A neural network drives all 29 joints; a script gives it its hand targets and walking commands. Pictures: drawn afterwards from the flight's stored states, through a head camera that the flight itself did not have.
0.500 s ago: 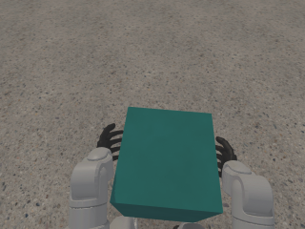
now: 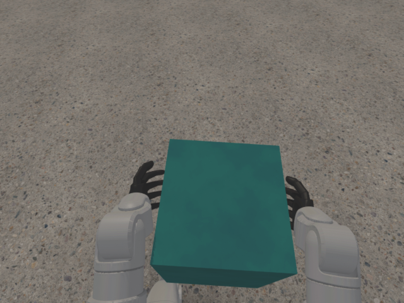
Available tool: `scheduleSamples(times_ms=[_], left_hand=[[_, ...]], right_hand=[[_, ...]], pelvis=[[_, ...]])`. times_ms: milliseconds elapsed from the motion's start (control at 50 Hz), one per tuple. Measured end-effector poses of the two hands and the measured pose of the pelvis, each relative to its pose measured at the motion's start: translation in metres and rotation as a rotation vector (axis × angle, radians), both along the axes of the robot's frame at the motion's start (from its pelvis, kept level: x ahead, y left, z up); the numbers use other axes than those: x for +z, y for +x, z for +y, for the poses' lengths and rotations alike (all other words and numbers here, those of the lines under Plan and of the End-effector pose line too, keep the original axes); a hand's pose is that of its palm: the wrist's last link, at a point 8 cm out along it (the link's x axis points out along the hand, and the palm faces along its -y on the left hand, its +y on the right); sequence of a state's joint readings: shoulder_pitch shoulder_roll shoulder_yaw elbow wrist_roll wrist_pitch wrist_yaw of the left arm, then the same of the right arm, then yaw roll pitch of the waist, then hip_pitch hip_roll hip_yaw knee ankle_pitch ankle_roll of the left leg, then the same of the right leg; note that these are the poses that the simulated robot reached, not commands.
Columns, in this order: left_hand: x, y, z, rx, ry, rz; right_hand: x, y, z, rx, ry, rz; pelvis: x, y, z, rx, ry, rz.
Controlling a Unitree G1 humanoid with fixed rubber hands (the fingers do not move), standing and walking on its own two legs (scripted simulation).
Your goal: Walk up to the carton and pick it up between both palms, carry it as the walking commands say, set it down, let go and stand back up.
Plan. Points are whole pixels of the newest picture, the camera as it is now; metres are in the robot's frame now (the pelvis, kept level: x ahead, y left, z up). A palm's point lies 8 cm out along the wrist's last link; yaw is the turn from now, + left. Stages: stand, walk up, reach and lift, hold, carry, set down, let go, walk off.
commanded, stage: carry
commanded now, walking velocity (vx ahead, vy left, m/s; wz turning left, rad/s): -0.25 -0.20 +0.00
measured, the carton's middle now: (217, 220) +0.27 +0.00 +0.01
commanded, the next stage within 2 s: none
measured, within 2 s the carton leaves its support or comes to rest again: neither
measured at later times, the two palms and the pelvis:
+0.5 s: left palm out of the picture +0.05 +0.05 +0.10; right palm out of the picture +0.05 -0.24 +0.10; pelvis -0.22 -0.12 +0.02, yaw -1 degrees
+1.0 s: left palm out of the picture -0.20 -0.09 +0.08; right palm out of the picture -0.22 -0.38 +0.08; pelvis -0.47 -0.24 +0.02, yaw +0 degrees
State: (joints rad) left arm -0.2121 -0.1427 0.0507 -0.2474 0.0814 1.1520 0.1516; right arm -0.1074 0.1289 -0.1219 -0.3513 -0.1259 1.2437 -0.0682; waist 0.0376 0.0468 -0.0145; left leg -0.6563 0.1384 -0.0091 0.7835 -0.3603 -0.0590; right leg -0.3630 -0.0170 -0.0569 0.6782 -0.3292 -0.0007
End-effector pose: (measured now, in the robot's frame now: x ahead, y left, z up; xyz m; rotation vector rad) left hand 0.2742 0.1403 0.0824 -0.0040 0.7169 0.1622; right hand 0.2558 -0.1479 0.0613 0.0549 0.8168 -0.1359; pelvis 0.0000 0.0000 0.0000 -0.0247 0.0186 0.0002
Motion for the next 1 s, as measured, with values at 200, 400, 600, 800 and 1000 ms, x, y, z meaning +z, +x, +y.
scheduleSamples(times_ms=[200, 400, 600, 800, 1000], left_hand=[[-0.005, -0.070, -0.061, -0.104, -0.050, 0.004], [0.004, -0.184, -0.062, 0.033, -0.066, 0.030], [0.016, -0.268, -0.144, 0.051, -0.043, -0.095], [-0.014, -0.365, -0.229, -0.112, -0.057, 0.066], [-0.006, -0.479, -0.233, 0.011, -0.077, 0.053]], right_hand=[[0.009, -0.100, -0.058, -0.110, -0.042, 0.004], [0.023, -0.176, -0.063, 0.035, -0.060, 0.034], [0.022, -0.255, -0.144, 0.043, -0.030, -0.092], [0.002, -0.400, -0.225, -0.110, -0.047, 0.065], [0.018, -0.475, -0.234, 0.009, -0.066, 0.058]], pelvis=[[0.006, -0.089, -0.036, 0.009, 0.033, 0.054], [0.023, -0.172, -0.078, -0.004, -0.033, 0.030], [-0.001, -0.273, -0.158, -0.029, -0.018, 0.023], [0.007, -0.373, -0.203, 0.011, 0.030, 0.018], [0.020, -0.468, -0.244, 0.007, -0.041, 0.017]])
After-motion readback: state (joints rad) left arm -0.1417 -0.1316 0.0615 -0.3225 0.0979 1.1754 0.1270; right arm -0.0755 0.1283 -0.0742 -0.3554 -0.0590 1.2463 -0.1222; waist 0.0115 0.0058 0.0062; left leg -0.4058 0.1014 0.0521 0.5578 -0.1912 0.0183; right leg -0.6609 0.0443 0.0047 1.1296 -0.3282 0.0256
